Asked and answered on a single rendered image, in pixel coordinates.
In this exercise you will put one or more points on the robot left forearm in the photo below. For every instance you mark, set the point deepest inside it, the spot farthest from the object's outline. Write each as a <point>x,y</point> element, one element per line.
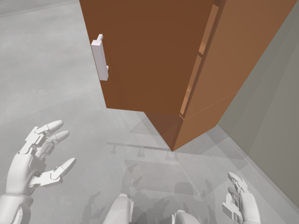
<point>15,209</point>

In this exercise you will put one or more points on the robot left hand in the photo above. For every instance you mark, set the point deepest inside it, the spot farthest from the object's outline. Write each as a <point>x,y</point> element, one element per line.
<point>21,177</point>

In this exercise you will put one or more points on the robot right thigh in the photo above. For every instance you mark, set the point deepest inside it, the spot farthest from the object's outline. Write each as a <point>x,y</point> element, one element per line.
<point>182,218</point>

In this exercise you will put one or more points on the handle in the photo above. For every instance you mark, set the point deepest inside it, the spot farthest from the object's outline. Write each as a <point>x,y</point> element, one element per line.
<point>99,57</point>

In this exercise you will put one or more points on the robot thigh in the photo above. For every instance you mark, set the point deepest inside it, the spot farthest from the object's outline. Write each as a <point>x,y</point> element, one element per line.
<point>182,218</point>
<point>120,212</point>

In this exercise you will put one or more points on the cupboard door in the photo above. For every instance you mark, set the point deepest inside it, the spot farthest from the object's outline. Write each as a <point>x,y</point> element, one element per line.
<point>150,47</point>

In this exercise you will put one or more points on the robot left thigh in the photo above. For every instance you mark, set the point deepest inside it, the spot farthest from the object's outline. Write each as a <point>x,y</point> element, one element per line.
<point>120,212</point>

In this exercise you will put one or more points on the robot right hand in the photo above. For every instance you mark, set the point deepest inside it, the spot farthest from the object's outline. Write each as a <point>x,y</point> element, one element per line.
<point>246,207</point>

